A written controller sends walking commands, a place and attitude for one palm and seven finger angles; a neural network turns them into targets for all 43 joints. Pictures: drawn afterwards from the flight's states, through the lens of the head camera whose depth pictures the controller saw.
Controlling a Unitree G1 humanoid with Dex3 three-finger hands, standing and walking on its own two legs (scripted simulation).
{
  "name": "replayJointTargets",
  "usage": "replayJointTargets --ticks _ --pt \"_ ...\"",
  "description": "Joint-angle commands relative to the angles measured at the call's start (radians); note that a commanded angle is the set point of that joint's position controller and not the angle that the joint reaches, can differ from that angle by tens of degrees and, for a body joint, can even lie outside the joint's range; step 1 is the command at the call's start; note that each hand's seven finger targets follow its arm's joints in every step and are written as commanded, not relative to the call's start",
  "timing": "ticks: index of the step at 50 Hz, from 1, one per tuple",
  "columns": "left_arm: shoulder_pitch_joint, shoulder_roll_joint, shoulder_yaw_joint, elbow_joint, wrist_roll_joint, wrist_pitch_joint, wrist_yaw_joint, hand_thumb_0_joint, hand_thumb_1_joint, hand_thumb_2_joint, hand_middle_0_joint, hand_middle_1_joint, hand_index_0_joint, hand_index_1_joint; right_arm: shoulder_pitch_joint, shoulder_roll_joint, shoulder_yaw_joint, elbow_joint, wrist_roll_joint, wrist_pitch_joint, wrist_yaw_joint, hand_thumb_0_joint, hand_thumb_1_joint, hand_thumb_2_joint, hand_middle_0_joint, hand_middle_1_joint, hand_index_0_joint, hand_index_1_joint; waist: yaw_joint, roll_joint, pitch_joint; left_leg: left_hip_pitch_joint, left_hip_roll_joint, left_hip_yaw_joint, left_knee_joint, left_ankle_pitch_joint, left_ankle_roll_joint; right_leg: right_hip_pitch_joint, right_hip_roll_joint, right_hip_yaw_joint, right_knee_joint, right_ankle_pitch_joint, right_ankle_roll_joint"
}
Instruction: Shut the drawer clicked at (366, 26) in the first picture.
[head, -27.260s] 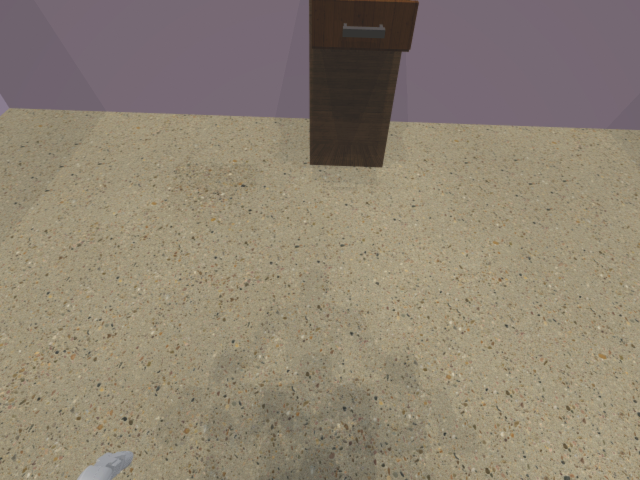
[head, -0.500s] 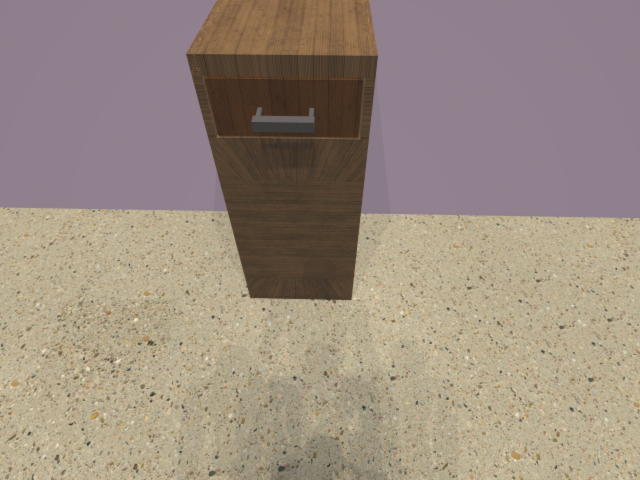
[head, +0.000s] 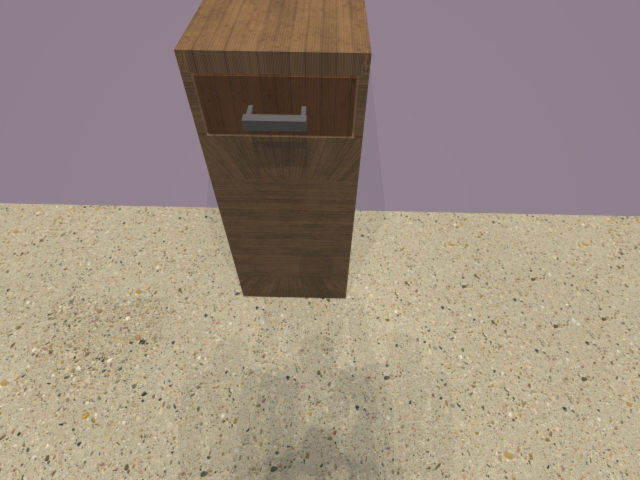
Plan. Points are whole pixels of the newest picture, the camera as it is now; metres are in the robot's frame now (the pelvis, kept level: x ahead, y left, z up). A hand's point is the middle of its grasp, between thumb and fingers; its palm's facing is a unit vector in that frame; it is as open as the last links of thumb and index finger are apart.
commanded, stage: look to check the result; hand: left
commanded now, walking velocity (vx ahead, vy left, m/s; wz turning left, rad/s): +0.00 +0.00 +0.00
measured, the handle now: (276, 116) +0.78 +0.14 +0.01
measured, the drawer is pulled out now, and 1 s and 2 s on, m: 0.00 0.00 0.00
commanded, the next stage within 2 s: stand and wait in 0.36 s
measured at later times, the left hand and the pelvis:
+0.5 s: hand out of the picture +0.00 +0.16 -0.17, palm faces +0.05 -0.98 -0.18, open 7.3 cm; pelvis +0.01 -0.01 +0.00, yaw +0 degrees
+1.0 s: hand out of the picture +0.01 +0.15 -0.17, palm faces +0.05 -0.98 -0.19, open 7.3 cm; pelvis +0.01 -0.01 +0.00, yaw +0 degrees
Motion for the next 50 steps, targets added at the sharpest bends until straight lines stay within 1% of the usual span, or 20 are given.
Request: replayJointTargets --ticks 1,3,4,6,8,12,16,21,22,24,28,30,31,34,37,40,41,47,49,50 --pt "0.081 0.097 0.014 -0.008 0.001 -0.008 0.008 0.000 0.900 0.900 -0.200 -0.300 -0.200 -0.300 0.068 -0.081 -0.009 -0.019 -0.001 -0.007 -0.009 0.000 -0.900 -0.900 0.200 0.300 0.200 0.300 0.000 -0.003 0.010 0.049 0.072 -0.050 -0.060 0.125 0.037 -0.083 -0.080 0.076 -0.121 0.034 -0.045" --pt "0.081 0.099 0.017 -0.009 0.002 -0.008 0.009 0.000 0.900 0.900 -0.200 -0.300 -0.200 -0.300 0.070 -0.084 -0.010 -0.018 0.000 -0.008 -0.009 0.000 -0.900 -0.900 0.200 0.300 0.200 0.300 0.000 -0.012 0.005 0.045 0.075 -0.056 -0.063 0.131 0.039 -0.071 -0.077 0.073 -0.118 0.039 -0.044" --pt "0.085 0.097 0.016 -0.009 0.002 -0.008 0.008 0.000 0.900 0.900 -0.200 -0.300 -0.200 -0.300 0.066 -0.086 -0.009 -0.018 0.000 -0.010 -0.010 0.000 -0.900 -0.900 0.200 0.300 0.200 0.300 0.002 -0.004 0.001 0.050 0.075 -0.053 -0.061 0.143 0.039 -0.066 -0.078 0.074 -0.116 0.057 -0.043" --pt "0.084 0.099 0.016 -0.005 0.001 -0.008 0.008 0.000 0.900 0.900 -0.200 -0.300 -0.200 -0.300 0.067 -0.086 -0.008 -0.018 0.001 -0.010 -0.011 0.000 -0.900 -0.900 0.200 0.300 0.200 0.300 0.001 -0.010 0.001 0.049 0.075 -0.054 -0.064 0.136 0.039 -0.065 -0.078 0.074 -0.119 0.048 -0.042" --pt "0.082 0.099 0.016 -0.005 0.002 -0.008 0.009 0.000 0.900 0.900 -0.200 -0.300 -0.200 -0.300 0.061 -0.084 -0.009 -0.019 0.001 -0.009 -0.011 0.000 -0.900 -0.900 0.200 0.300 0.200 0.300 0.001 -0.007 0.020 0.047 0.076 -0.052 -0.064 0.139 0.038 -0.074 -0.077 0.074 -0.120 0.054 -0.043" --pt "0.086 0.103 0.016 -0.006 0.002 -0.010 0.009 0.000 0.900 0.900 -0.200 -0.300 -0.200 -0.300 0.061 -0.092 -0.010 -0.018 0.002 -0.010 -0.011 0.000 -0.900 -0.900 0.200 0.300 0.200 0.300 0.002 -0.021 0.008 0.057 0.076 -0.049 -0.059 0.151 0.037 -0.063 -0.079 0.073 -0.122 0.071 -0.043" --pt "0.082 0.101 0.016 -0.005 0.001 -0.009 0.008 0.000 0.900 0.900 -0.200 -0.300 -0.200 -0.300 0.055 -0.091 -0.008 -0.016 0.001 -0.012 -0.011 0.000 -0.900 -0.900 0.200 0.300 0.200 0.300 0.004 -0.007 0.006 0.057 0.075 -0.050 -0.063 0.153 0.036 -0.056 -0.079 0.072 -0.120 0.072 -0.042" --pt "0.079 0.102 0.018 -0.007 0.001 -0.010 0.009 0.000 0.900 0.900 -0.200 -0.300 -0.200 -0.300 0.051 -0.091 -0.008 -0.015 0.000 -0.012 -0.012 0.000 -0.900 -0.900 0.200 0.300 0.200 0.300 0.004 -0.008 0.010 0.056 0.075 -0.046 -0.060 0.166 0.035 -0.052 -0.082 0.074 -0.123 0.093 -0.042" --pt "0.081 0.107 0.018 -0.009 0.002 -0.010 0.010 0.000 0.900 0.900 -0.200 -0.300 -0.200 -0.300 0.054 -0.094 -0.009 -0.019 0.001 -0.011 -0.012 0.000 -0.900 -0.900 0.200 0.300 0.200 0.300 0.004 -0.018 0.006 0.061 0.076 -0.047 -0.057 0.173 0.036 -0.050 -0.081 0.072 -0.121 0.103 -0.043" --pt "0.074 0.105 0.018 -0.009 0.001 -0.010 0.009 0.000 0.900 0.900 -0.200 -0.300 -0.200 -0.300 0.055 -0.092 -0.008 -0.014 0.001 -0.012 -0.012 0.000 -0.900 -0.900 0.200 0.300 0.200 0.300 0.003 -0.026 0.006 0.061 0.077 -0.047 -0.060 0.173 0.036 -0.047 -0.081 0.072 -0.122 0.104 -0.041" --pt "0.072 0.107 0.018 -0.012 0.001 -0.010 0.009 0.000 0.900 0.900 -0.200 -0.300 -0.200 -0.300 0.050 -0.094 -0.007 -0.013 0.000 -0.011 -0.012 0.000 -0.900 -0.900 0.200 0.300 0.200 0.300 0.003 -0.006 0.006 0.063 0.077 -0.043 -0.060 0.167 0.033 -0.047 -0.082 0.075 -0.124 0.104 -0.042" --pt "0.069 0.108 0.019 -0.013 0.001 -0.009 0.009 0.000 0.900 0.900 -0.200 -0.300 -0.200 -0.300 0.052 -0.093 -0.007 -0.014 0.000 -0.011 -0.011 0.000 -0.900 -0.900 0.200 0.300 0.200 0.300 0.003 -0.008 0.013 0.058 0.077 -0.046 -0.066 0.158 0.033 -0.048 -0.080 0.075 -0.129 0.087 -0.042" --pt "0.066 0.109 0.019 -0.013 0.001 -0.009 0.008 0.000 0.900 0.900 -0.200 -0.300 -0.200 -0.300 0.052 -0.094 -0.006 -0.013 0.000 -0.010 -0.011 0.000 -0.900 -0.900 0.200 0.300 0.200 0.300 0.002 -0.020 0.015 0.056 0.077 -0.047 -0.068 0.156 0.033 -0.049 -0.079 0.075 -0.129 0.084 -0.042" --pt "0.070 0.108 0.019 -0.014 0.001 -0.011 0.009 0.000 0.900 0.900 -0.200 -0.300 -0.200 -0.300 0.051 -0.092 -0.007 -0.012 0.000 -0.011 -0.011 0.000 -0.900 -0.900 0.200 0.300 0.200 0.300 0.004 -0.026 0.014 0.059 0.076 -0.042 -0.061 0.171 0.032 -0.044 -0.082 0.074 -0.129 0.110 -0.041" --pt "0.071 0.111 0.021 -0.017 0.002 -0.012 0.010 0.000 0.900 0.900 -0.200 -0.300 -0.200 -0.300 0.054 -0.100 -0.009 -0.014 0.001 -0.012 -0.013 0.000 -0.900 -0.900 0.200 0.300 0.200 0.300 0.003 -0.025 -0.007 0.073 0.079 -0.041 -0.056 0.190 0.033 -0.034 -0.081 0.075 -0.124 0.138 -0.041" --pt "0.068 0.106 0.021 -0.015 0.000 -0.010 0.009 0.000 0.900 0.900 -0.200 -0.300 -0.200 -0.300 0.053 -0.095 -0.007 -0.010 0.000 -0.013 -0.013 0.000 -0.900 -0.900 0.200 0.300 0.200 0.300 0.003 0.000 0.003 0.070 0.080 -0.041 -0.066 0.180 0.032 -0.037 -0.079 0.075 -0.125 0.118 -0.041" --pt "0.067 0.107 0.019 -0.014 0.000 -0.009 0.009 0.000 0.900 0.900 -0.200 -0.300 -0.200 -0.300 0.052 -0.095 -0.006 -0.008 0.000 -0.012 -0.013 0.000 -0.900 -0.900 0.200 0.300 0.200 0.300 0.003 0.000 0.010 0.067 0.079 -0.046 -0.069 0.168 0.033 -0.042 -0.078 0.076 -0.128 0.101 -0.042" --pt "0.073 0.110 0.020 -0.012 0.002 -0.011 0.009 0.000 0.900 0.900 -0.200 -0.300 -0.200 -0.300 0.052 -0.099 -0.008 -0.011 0.002 -0.013 -0.013 0.000 -0.900 -0.900 0.200 0.300 0.200 0.300 0.005 -0.033 0.015 0.072 0.081 -0.043 -0.068 0.176 0.033 -0.047 -0.077 0.074 -0.132 0.111 -0.040" --pt "0.072 0.106 0.020 -0.013 0.001 -0.011 0.009 0.000 0.900 0.900 -0.200 -0.300 -0.200 -0.300 0.053 -0.094 -0.007 -0.009 0.000 -0.013 -0.013 0.000 -0.900 -0.900 0.200 0.300 0.200 0.300 0.003 -0.017 0.006 0.074 0.080 -0.041 -0.069 0.167 0.032 -0.042 -0.080 0.078 -0.133 0.103 -0.042" --pt "0.068 0.109 0.020 -0.014 0.001 -0.011 0.009 0.000 0.900 0.900 -0.200 -0.300 -0.200 -0.300 0.053 -0.097 -0.006 -0.009 0.001 -0.012 -0.013 0.000 -0.900 -0.900 0.200 0.300 0.200 0.300 0.002 -0.022 0.017 0.068 0.079 -0.041 -0.070 0.168 0.031 -0.045 -0.078 0.076 -0.134 0.105 -0.041"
